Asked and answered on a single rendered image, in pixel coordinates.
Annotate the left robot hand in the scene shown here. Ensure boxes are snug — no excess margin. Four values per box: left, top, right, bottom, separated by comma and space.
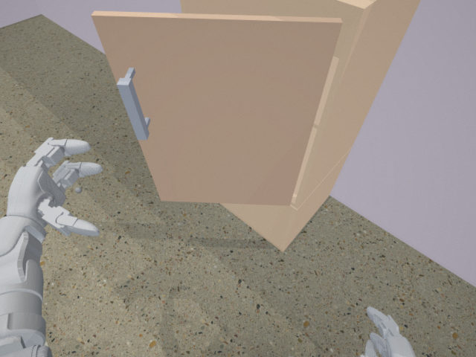
7, 137, 103, 237

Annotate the right robot hand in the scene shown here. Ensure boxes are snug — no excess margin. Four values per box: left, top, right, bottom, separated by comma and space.
361, 306, 416, 357

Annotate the cupboard door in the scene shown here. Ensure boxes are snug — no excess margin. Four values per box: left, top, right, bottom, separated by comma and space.
91, 11, 343, 206

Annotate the handle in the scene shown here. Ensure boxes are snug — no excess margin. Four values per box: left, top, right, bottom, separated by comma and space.
117, 68, 150, 140

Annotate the robot left forearm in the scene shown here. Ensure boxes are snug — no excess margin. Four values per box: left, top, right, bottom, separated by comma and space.
0, 215, 47, 356

